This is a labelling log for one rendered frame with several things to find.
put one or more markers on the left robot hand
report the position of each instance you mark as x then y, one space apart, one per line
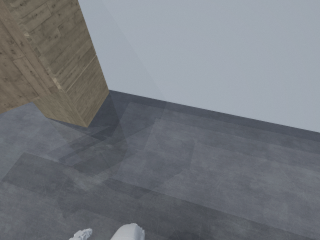
82 235

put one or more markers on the left robot thigh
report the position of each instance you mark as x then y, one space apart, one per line
129 232

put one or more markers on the cupboard door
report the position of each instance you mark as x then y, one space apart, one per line
23 77

